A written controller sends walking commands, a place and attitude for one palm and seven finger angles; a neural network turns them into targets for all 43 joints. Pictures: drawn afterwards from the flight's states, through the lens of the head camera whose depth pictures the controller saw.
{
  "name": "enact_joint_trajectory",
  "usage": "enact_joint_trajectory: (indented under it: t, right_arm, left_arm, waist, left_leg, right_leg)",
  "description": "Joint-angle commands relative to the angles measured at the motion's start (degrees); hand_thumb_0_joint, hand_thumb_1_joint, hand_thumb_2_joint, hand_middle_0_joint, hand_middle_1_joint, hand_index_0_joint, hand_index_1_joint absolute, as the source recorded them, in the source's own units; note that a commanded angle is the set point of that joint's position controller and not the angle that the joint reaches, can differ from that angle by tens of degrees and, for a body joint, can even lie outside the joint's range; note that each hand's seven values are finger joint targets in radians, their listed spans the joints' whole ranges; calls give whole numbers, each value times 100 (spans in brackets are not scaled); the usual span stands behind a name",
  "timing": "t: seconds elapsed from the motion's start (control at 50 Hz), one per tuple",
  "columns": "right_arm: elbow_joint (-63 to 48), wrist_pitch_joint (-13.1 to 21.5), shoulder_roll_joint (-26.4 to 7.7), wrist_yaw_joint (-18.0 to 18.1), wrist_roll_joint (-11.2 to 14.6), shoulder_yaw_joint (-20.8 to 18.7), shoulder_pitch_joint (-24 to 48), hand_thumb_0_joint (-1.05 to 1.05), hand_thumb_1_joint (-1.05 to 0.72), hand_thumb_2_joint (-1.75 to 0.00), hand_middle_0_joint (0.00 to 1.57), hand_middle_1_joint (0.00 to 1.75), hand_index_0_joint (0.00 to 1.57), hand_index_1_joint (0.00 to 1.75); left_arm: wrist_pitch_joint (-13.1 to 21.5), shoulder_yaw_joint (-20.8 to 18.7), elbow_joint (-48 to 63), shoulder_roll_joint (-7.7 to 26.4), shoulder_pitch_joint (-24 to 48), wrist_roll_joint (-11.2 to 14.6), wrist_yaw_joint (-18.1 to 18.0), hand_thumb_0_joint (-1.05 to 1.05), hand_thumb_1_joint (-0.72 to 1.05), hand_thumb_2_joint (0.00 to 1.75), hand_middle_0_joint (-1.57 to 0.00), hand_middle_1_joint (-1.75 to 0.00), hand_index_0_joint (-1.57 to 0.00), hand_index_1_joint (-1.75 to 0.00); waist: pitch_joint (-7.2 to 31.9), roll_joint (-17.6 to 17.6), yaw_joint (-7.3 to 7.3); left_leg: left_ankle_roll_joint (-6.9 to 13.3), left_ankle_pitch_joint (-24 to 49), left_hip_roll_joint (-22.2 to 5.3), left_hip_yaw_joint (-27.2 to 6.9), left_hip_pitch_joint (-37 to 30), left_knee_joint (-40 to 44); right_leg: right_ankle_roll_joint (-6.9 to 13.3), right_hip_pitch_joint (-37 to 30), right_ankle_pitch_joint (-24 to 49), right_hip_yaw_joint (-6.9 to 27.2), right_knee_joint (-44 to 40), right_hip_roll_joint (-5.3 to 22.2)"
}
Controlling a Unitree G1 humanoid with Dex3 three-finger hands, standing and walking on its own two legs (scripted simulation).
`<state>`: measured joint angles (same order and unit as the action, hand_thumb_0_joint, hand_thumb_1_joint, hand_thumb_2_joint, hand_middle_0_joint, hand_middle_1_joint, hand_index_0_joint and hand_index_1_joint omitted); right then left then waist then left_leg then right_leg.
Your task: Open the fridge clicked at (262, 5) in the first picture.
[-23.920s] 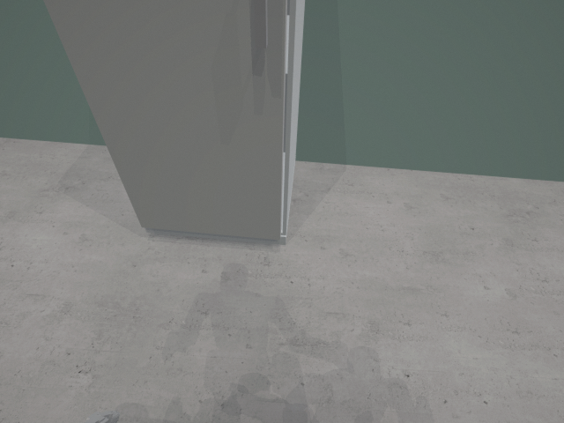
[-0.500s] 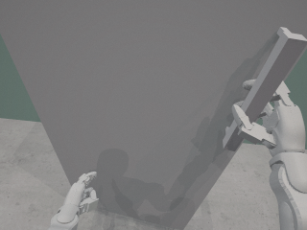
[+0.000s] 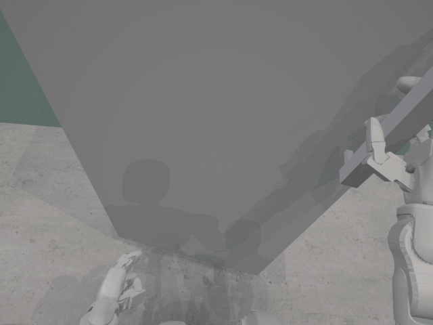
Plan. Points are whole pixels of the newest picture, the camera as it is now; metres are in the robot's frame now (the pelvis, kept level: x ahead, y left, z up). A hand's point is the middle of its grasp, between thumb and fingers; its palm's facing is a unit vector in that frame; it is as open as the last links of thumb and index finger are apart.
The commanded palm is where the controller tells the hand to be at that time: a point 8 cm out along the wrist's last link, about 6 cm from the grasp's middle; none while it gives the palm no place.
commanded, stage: walk backward, drawing the door open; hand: right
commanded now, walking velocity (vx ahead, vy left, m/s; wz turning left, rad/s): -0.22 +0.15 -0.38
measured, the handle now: (400, 110) +0.35 -0.17 +0.27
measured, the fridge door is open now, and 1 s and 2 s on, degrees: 13 42 69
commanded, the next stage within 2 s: stop walking and hold the door back in 1.64 s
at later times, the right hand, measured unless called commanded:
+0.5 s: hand (373, 243) +0.19 -0.10 +0.23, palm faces +0.31 +0.91 -0.28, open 8.4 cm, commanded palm +0.14 -0.15 +0.24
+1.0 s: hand out of the picture +0.07 +0.00 +0.23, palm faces +0.61 +0.76 -0.24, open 8.6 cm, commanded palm +0.01 -0.03 +0.24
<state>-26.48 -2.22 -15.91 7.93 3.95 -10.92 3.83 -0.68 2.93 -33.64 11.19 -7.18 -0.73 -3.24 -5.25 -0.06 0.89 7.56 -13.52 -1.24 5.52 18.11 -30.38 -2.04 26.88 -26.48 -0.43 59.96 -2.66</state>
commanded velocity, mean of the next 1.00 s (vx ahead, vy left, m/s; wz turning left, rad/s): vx -0.14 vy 0.31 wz -0.66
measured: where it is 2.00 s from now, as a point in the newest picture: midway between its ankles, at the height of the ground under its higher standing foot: outside the picture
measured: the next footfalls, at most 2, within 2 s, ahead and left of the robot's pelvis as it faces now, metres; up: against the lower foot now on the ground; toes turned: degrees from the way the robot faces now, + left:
right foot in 0.36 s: -0.10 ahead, -0.16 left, +0.00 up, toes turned -11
left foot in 0.52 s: +0.01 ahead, +0.13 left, +0.00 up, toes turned -16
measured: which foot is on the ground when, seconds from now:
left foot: down 0.00-0.34, up 0.36-0.50, down 0.52-0.80, up 0.82-0.96, down 0.98-1.00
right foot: up 0.00-0.34, down 0.36-0.52, up 0.54-0.78, down 0.80-0.98, up 1.00-1.00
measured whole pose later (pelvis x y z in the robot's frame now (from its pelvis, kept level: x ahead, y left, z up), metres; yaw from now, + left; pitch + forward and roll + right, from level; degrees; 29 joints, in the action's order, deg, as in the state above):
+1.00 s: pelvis -0.12 +0.26 -0.02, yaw -38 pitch -3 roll -1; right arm -25.9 -4.0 -13.6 2.9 2.1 -0.2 12.4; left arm 2.0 -0.3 -32.4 11.4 -6.6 1.5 -0.3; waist -6.3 -2.8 -0.4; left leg -0.9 -16.2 -1.1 1.5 19.3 -36.5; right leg -3.7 19.7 -17.1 3.0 36.8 7.4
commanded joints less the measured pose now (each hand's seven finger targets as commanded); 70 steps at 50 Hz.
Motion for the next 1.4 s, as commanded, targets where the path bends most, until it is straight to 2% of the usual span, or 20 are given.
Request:
enact_joint_trajectory:
  t: [0.0,0.12,0.28,0.32,0.34,0.46,0.5,0.56,0.74,0.78,0.8,0.82,0.92,0.96,1.04,1.22,1.26,1.28,1.3,1.38]
  right_arm:
    - [-1743,958,-1115,217,-195,-639,1477,0,-90,-90,45,140,45,140]
    - [-1733,887,-861,243,-200,-285,1725,0,-90,-90,45,140,45,140]
    - [-1707,740,-534,122,-139,407,2577,0,-90,-90,45,140,45,140]
    - [-1582,733,-370,7,-102,647,2903,0,-90,-90,45,140,45,140]
    - [-1313,706,-364,-72,-134,568,3006,0,-90,-90,45,140,45,140]
    - [-1523,794,-144,-396,-208,621,3048,0,-90,-90,45,140,45,140]
    - [-1476,778,-671,-361,-198,306,3099,0,-90,-90,45,140,45,140]
    - [-1847,725,-594,-350,-205,274,2869,0,-90,-90,45,140,45,140]
    - [-1895,619,-15,-297,-261,1131,2698,0,-90,-90,45,140,45,140]
    - [-1670,680,149,-361,-238,1348,2627,0,-90,-90,45,140,45,140]
    - [-1176,723,45,-389,-370,1011,2491,0,-90,-90,45,140,45,140]
    - [-1755,768,-4,-537,-346,932,2906,0,-90,-90,45,140,45,140]
    - [-1545,708,192,-427,-176,928,2479,0,-90,-90,45,140,45,140]
    - [-1647,707,-550,-311,-234,493,2433,0,-90,-90,45,140,45,140]
    - [-2436,830,-375,-286,-187,507,1986,0,-90,-90,45,140,45,140]
    - [-2613,836,-174,-300,-270,959,1163,0,-90,-90,45,140,45,140]
    - [-2275,942,-194,-308,-341,990,945,0,-90,-90,45,140,45,140]
    - [-1829,987,-276,-319,-454,598,790,0,-90,-90,45,140,45,140]
    - [-2584,1022,-292,-500,-461,637,1284,0,-90,-90,45,140,45,140]
    - [-2323,940,-28,-417,-299,643,772,0,-90,-90,45,140,45,140]
  left_arm:
    - [368,-175,957,312,573,20,-68,0,90,90,-20,-30,-20,-30]
    - [445,-257,989,368,521,50,-54,0,90,90,-20,-30,-20,-30]
    - [479,-336,1052,450,184,160,-1,0,90,90,-20,-30,-20,-30]
    - [546,-426,1224,778,345,164,41,0,90,90,-20,-30,-20,-30]
    - [546,-464,1225,796,591,100,90,0,90,90,-20,-30,-20,-30]
    - [670,-579,814,654,656,194,224,0,90,90,-20,-30,-20,-30]
    - [704,-533,840,350,803,254,224,0,90,90,-20,-30,-20,-30]
    - [697,-524,708,362,779,140,103,0,90,90,-20,-30,-20,-30]
    - [546,-403,939,418,231,114,47,0,90,90,-20,-30,-20,-30]
    - [517,-549,1301,858,558,46,68,0,90,90,-20,-30,-20,-30]
    - [473,-671,1230,910,668,35,94,0,90,90,-20,-30,-20,-30]
    - [471,-639,1064,762,752,107,181,0,90,90,-20,-30,-20,-30]
    - [565,-619,995,711,779,267,243,0,90,90,-20,-30,-20,-30]
    - [583,-577,1085,425,755,343,237,0,90,90,-20,-30,-20,-30]
    - [526,-488,940,303,842,154,160,0,90,90,-20,-30,-20,-30]
    - [502,-448,1005,402,133,140,64,0,90,90,-20,-30,-20,-30]
    - [480,-634,1398,854,320,1,60,0,90,90,-20,-30,-20,-30]
    - [470,-734,1361,954,493,-20,69,0,90,90,-20,-30,-20,-30]
    - [503,-648,1159,725,477,85,172,0,90,90,-20,-30,-20,-30]
    - [625,-666,865,741,631,128,143,0,90,90,-20,-30,-20,-30]
  waist:
    - [2366,827,-188]
    - [2285,879,-228]
    - [2465,588,23]
    - [1922,-1344,53]
    - [1693,-1236,-46]
    - [1899,-120,-132]
    - [2180,2054,-176]
    - [1970,1108,-194]
    - [2011,874,98]
    - [1604,-1676,106]
    - [1456,-1137,-44]
    - [1544,-155,70]
    - [1753,-532,-175]
    - [1736,2026,-151]
    - [1812,1016,-160]
    - [1981,615,113]
    - [1454,-1981,89]
    - [1422,-1246,-120]
    - [1418,54,46]
    - [1191,-1103,-117]
  left_leg:
    - [106,4178,-1634,-1039,-1757,693]
    - [261,2808,-1766,-927,-1862,975]
    - [-666,1179,-1316,-297,-1416,499]
    - [-1494,-145,-100,-30,405,-1575]
    - [-1160,-1028,1,-777,799,-3140]
    - [-1009,226,118,-490,-1481,366]
    - [-109,1270,-1592,-1616,-1808,1114]
    - [376,1085,-1817,-1380,-1345,885]
    - [-625,610,-953,-8,-617,410]
    - [-1223,-1129,-168,-296,1334,-2760]
    - [-1116,-1383,-212,-1040,1497,-3921]
    - [-1026,-929,-317,-1376,1227,-3888]
    - [-1049,-289,53,-374,-1378,14]
    - [-349,506,-1337,-1606,-1089,1390]
    - [204,1021,-1750,-1309,-1149,1038]
    - [-740,1230,-892,-68,-722,493]
    - [-1406,-1327,-193,-404,1597,-2901]
    - [-1189,-1683,-122,-1143,1793,-4190]
    - [-1062,-1022,-175,-1342,1682,-4049]
    - [-1114,-996,22,-588,341,-1491]
  right_leg:
    - [-7,-220,58,7,-67,101]
    - [92,-310,-153,-146,-885,293]
    - [300,-1321,807,-244,-3278,688]
    - [1281,-1735,2478,2512,-4398,2492]
    - [1664,-1419,3179,3649,-4715,3310]
    - [421,-997,2598,945,-2970,1402]
    - [16,88,-446,-193,-701,224]
    - [9,354,-594,55,1370,559]
    - [293,-1903,328,-753,-3436,655]
    - [1535,-2413,3073,2976,-4590,3361]
    - [1737,-2104,4074,3490,-4589,3935]
    - [1419,-1844,3208,2452,-4445,3371]
    - [530,-900,1746,539,-3210,1738]
    - [61,-315,-418,-282,-862,263]
    - [-5,368,-502,-11,1649,435]
    - [318,-2112,445,-774,-3810,592]
    - [1595,-2666,3478,3141,-4686,3588]
    - [1819,-2308,4602,3587,-4510,4111]
    - [1372,-2189,3593,2520,-4438,3398]
    - [732,-1785,3753,827,-3849,2189]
